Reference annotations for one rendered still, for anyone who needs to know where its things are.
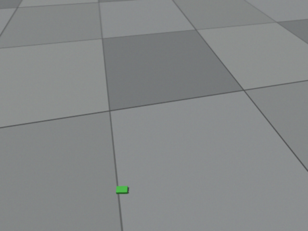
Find small box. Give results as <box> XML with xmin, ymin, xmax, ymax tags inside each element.
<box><xmin>116</xmin><ymin>186</ymin><xmax>128</xmax><ymax>194</ymax></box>

